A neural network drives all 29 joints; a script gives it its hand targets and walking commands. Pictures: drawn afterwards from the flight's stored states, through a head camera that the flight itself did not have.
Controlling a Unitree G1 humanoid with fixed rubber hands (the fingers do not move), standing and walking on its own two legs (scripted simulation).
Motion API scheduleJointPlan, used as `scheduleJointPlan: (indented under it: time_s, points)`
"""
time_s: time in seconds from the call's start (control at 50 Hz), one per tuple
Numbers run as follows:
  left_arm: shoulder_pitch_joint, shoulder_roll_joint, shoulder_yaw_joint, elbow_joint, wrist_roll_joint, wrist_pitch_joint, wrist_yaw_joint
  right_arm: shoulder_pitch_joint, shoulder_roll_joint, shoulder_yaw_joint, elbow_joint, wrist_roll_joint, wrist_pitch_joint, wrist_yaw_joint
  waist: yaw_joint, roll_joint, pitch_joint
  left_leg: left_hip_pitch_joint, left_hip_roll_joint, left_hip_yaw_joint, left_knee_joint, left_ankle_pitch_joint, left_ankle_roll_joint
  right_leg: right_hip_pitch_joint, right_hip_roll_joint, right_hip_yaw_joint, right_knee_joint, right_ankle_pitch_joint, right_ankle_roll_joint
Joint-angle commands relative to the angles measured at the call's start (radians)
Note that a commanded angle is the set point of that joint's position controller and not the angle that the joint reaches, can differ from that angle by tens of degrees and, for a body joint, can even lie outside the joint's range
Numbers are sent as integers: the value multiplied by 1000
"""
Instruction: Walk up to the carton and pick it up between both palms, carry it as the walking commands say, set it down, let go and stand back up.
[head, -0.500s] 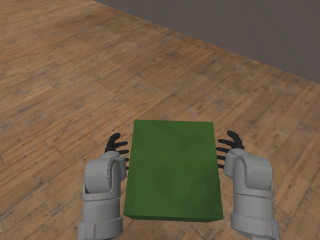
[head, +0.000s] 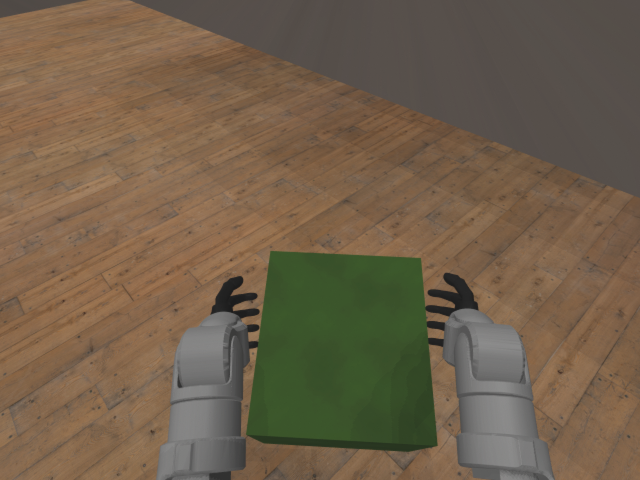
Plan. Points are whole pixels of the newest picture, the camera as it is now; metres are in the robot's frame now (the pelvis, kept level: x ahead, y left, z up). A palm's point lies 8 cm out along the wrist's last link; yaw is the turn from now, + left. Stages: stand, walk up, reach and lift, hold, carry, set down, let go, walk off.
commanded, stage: carry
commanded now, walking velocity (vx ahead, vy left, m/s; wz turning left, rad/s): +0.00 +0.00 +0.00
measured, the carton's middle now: (340, 352) +0.32 +0.01 -0.04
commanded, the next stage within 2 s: none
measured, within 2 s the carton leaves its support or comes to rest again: neither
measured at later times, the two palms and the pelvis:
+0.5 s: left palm (216, 440) +0.16 +0.13 +0.07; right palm (522, 450) +0.15 -0.16 +0.07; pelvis -0.12 +0.00 +0.00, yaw -1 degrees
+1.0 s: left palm (196, 443) +0.16 +0.15 +0.06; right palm (489, 441) +0.16 -0.14 +0.06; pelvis -0.12 +0.01 +0.00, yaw -2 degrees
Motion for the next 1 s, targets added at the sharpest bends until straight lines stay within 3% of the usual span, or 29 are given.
scheduleJointPlan:
  time_s: [0.0, 0.02, 0.04, 0.06, 0.08, 0.12, 0.14, 0.16, 0.22, 0.24, 0.26, 0.28, 0.3, 0.32, 0.38, 0.4, 0.42, 0.44, 0.48, 0.54, 0.62, 0.66, 0.7, 0.76, 0.8, 0.9, 0.94, 0.96, 0.98]
  points:
    - [-664, -1006, -724, -425, -535, 11, -322, -605, 1045, 777, -381, 537, 54, 344, -42, -299, -323, 343, -78, 84, 172, -124, 8, -125, -173, 120, -376, -733, 58]
    - [-670, -1027, -734, -428, -544, 23, -322, -608, 1024, 778, -411, 529, 61, 340, -49, -198, -401, 341, -46, 67, 154, -84, 28, -35, -155, 73, -294, -609, 51]
    - [-538, -908, -540, -120, -380, -24, -302, -435, 910, 563, -42, 371, 14, 343, -55, 60, -380, 271, -3, -37, 33, -172, 66, -12, -89, -52, -24, -530, 35]
    - [-318, -759, -243, 334, -126, -133, -307, -203, 760, 276, 415, 111, -113, 329, -46, 395, -344, -18, 191, -401, -398, -519, 125, 105, 41, -131, 389, -435, 47]
    - [-311, -769, -439, -55, -227, -179, -291, -280, 841, 494, 101, 267, -151, 333, -8, 396, -290, -166, 299, -571, -533, -602, 177, 153, 80, -59, 638, -316, 68]
    - [-538, -1002, -726, -445, -455, -101, -309, -603, 1009, 778, -430, 494, -59, 337, -10, 224, -353, -151, 258, -398, -515, -425, 114, 209, 69, -6, 813, -312, 37]
    - [-555, -1032, -613, -213, -401, -98, -309, -626, 985, 653, -260, 417, -52, 337, 10, 228, -376, -182, 224, -261, -450, -263, 46, 235, 42, 49, 788, -280, 23]
    - [-570, -1064, -744, -452, -503, -82, -296, -684, 1048, 815, -493, 536, -34, 339, 6, 91, -417, -66, 167, -224, -400, -211, -8, 189, 73, -25, 683, -293, 12]
    - [-509, -1010, -721, -472, -502, 15, -270, -482, 1052, 770, -412, 529, 58, 315, -6, 76, -515, 305, 202, -233, -213, -66, -10, 173, 66, -42, 36, -373, -16]
    - [-571, -1012, -769, -543, -550, 40, -283, -453, 1008, 785, -432, 523, 87, 307, -33, 111, -485, 280, 185, -224, -149, -67, -21, 232, 20, 119, -86, -425, -46]
    - [-492, -958, -716, -429, -518, 68, -289, -375, 986, 736, -319, 487, 116, 314, -50, -7, -437, 204, 141, -195, -65, 22, -33, 232, -62, 305, -218, -579, -71]
    - [-430, -945, -716, -399, -514, 68, -291, -348, 940, 730, -325, 472, 112, 314, -62, -108, -420, 99, 121, -184, -85, 81, -55, 277, -209, 464, -126, -337, -94]
    - [-414, -957, -757, -402, -502, 69, -301, -315, 919, 740, -339, 452, 113, 318, -58, -63, -415, 91, 99, -141, -150, 85, -72, 279, -223, 369, -45, -123, -121]
    - [-423, -1026, -735, -338, -519, 67, -318, -396, 960, 751, -374, 471, 109, 320, -54, -165, -372, 109, 104, -84, -125, 187, -67, 202, -208, 304, -16, 23, -123]
    - [-538, -1057, -765, -423, -548, 76, -341, -440, 976, 759, -357, 464, 112, 334, -30, 44, -316, 154, 66, -49, -40, 153, -23, 156, -184, 288, -78, -73, -60]
    - [-585, -1005, -701, -370, -517, 59, -343, -467, 968, 695, -305, 438, 99, 333, -35, -77, -219, 134, 80, -54, -15, 185, -45, 83, -183, 282, -132, -208, -62]
    - [-523, -946, -566, -163, -420, 32, -340, -452, 925, 595, -142, 350, 66, 332, -21, -82, -215, 120, 53, -41, 20, 168, -44, 63, -183, 303, -178, -296, -44]
    - [-553, -957, -634, -359, -469, 14, -329, -513, 1000, 706, -273, 439, 65, 336, -25, -91, -173, 134, 77, -47, 21, 155, -33, 35, -195, 283, -186, -361, -65]
    - [-533, -986, -585, -229, -429, 36, -323, -515, 965, 682, -258, 435, 71, 340, -14, -81, -192, 187, 63, -58, 74, 169, -38, -38, -181, 265, -204, -542, -79]
    - [-430, -911, -524, -135, -360, -33, -303, -428, 899, 622, -119, 392, 16, 341, -20, -34, -284, 249, 138, -103, -129, 285, -18, 101, -97, 123, -12, -231, -59]
    - [-581, -974, -665, -351, -451, -14, -324, -506, 972, 727, -275, 474, 35, 351, -20, 32, -293, 109, 159, -224, -250, -105, -28, 216, -24, 113, -9, -346, -38]
    - [-552, -930, -551, -193, -374, -19, -313, -448, 952, 610, -94, 401, 30, 341, -9, 21, -285, 76, 156, -246, -288, -219, -28, 183, -21, 146, -34, -469, -45]
    - [-579, -1025, -677, -309, -471, 15, -316, -543, 969, 725, -337, 485, 53, 328, -18, 70, -354, 199, 171, -206, -248, -41, -34, 173, -32, 123, 0, -326, -37]
    - [-541, -997, -664, -245, -452, 24, -309, -458, 928, 639, -235, 424, 58, 332, -24, 170, -434, 296, 192, -209, -233, 99, -21, 174, -15, 98, 74, -215, -29]
    - [-557, -981, -697, -323, -483, 13, -306, -410, 958, 666, -231, 428, 56, 334, -23, 68, -397, 248, 170, -181, -215, 1, -32, 168, -39, 138, -14, -325, -39]
    - [-569, -979, -660, -241, -458, -14, -319, -420, 906, 623, -209, 397, 18, 341, -25, 74, -361, 233, 116, -137, -233, -71, -49, 107, -43, 170, -45, -456, -73]
    - [-645, -1006, -726, -402, -510, 2, -317, -515, 982, 691, -326, 437, 35, 334, -35, -33, -380, 296, 162, -182, -204, 102, -23, 113, -53, 152, -66, -339, -46]
    - [-559, -1003, -641, -193, -448, -14, -319, -449, 912, 589, -198, 369, 13, 330, -30, 73, -415, 309, 182, -191, -219, 158, -10, 159, -35, 130, -2, -238, -50]
    - [-515, -1016, -680, -266, -469, -13, -317, -511, 945, 700, -354, 438, 11, 330, -27, 40, -423, 291, 181, -180, -208, 172, 0, 198, -46, 129, 11, -201, -43]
